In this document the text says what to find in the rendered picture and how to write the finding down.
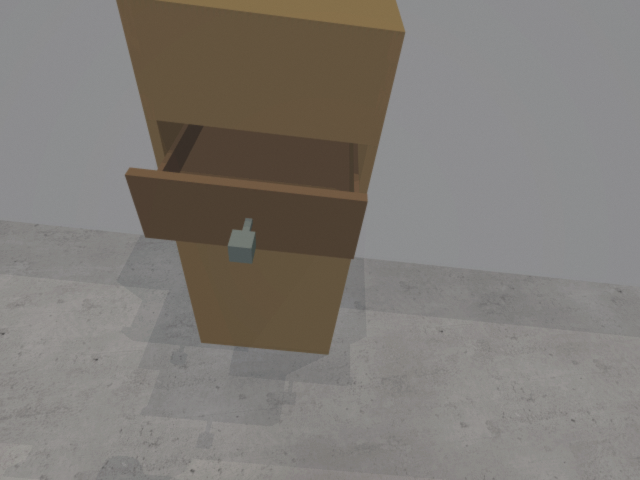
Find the drawer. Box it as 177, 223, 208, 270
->
125, 124, 368, 259

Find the handle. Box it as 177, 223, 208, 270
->
228, 218, 256, 264

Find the cabinet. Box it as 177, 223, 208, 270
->
116, 0, 405, 355

